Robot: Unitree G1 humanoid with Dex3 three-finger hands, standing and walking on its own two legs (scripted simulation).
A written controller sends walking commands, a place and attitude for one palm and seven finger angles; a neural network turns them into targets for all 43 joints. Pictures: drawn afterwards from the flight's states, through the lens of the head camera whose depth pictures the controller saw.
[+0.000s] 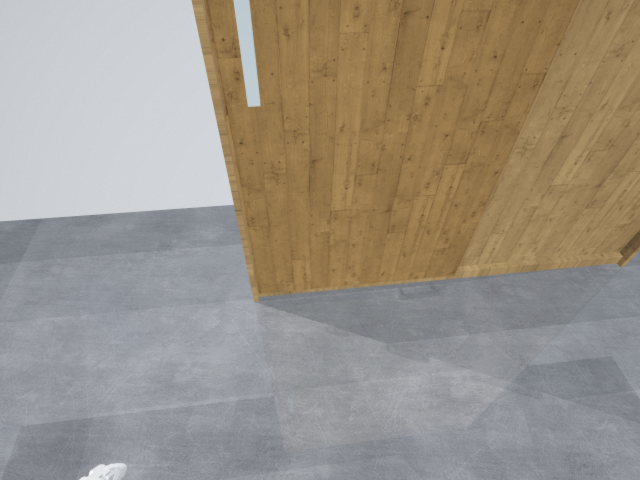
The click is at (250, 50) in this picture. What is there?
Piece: wardrobe's sliding door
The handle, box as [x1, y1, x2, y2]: [233, 0, 259, 106]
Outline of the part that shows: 233,0 248,106 259,105 259,94 249,2 248,0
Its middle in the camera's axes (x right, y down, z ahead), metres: -0.14 -0.38 +0.73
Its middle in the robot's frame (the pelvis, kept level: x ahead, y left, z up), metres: +0.82 +0.19 +0.19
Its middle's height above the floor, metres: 0.96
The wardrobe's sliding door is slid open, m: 0.00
